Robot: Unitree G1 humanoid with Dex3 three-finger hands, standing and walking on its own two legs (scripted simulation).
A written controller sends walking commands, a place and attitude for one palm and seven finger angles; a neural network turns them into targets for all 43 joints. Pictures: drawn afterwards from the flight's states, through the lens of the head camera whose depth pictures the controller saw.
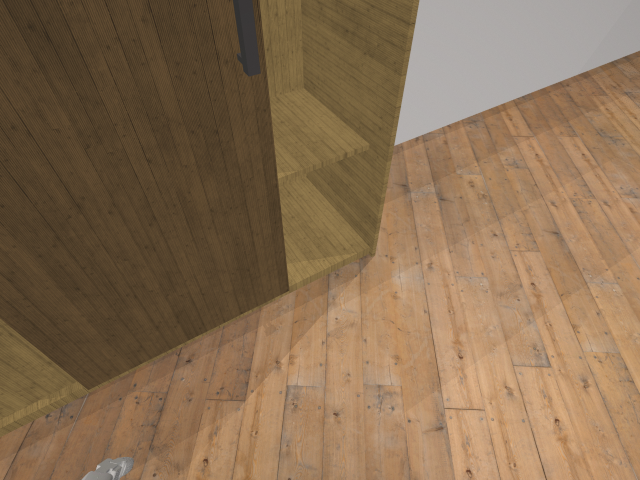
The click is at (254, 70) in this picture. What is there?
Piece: wardrobe's sliding door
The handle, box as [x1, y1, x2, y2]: [233, 0, 260, 75]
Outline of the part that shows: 233,0 241,51 240,53 237,53 237,58 243,64 243,70 248,75 260,73 252,2 251,0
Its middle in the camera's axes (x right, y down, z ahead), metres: -0.14 -0.41 +0.64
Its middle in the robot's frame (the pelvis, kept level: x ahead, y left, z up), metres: +0.79 +0.18 +0.27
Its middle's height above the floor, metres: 1.03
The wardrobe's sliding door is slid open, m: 0.38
